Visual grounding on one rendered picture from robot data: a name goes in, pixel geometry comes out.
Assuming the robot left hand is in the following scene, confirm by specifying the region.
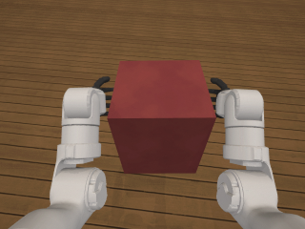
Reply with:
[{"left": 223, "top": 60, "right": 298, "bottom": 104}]
[{"left": 92, "top": 76, "right": 114, "bottom": 116}]

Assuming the robot right upper arm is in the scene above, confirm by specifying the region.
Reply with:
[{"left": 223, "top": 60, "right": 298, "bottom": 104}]
[{"left": 216, "top": 169, "right": 305, "bottom": 229}]

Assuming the robot left forearm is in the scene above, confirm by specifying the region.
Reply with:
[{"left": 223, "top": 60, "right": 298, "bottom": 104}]
[{"left": 50, "top": 87, "right": 107, "bottom": 202}]

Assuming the robot right forearm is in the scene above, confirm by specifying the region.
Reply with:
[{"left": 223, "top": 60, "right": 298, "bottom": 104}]
[{"left": 215, "top": 89, "right": 278, "bottom": 202}]

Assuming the robot left upper arm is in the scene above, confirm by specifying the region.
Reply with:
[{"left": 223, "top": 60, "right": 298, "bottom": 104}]
[{"left": 9, "top": 167, "right": 108, "bottom": 229}]

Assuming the carton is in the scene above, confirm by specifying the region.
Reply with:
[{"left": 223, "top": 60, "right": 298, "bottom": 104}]
[{"left": 107, "top": 60, "right": 216, "bottom": 174}]

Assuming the robot right hand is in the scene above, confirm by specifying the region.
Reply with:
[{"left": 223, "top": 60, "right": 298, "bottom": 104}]
[{"left": 208, "top": 77, "right": 230, "bottom": 118}]

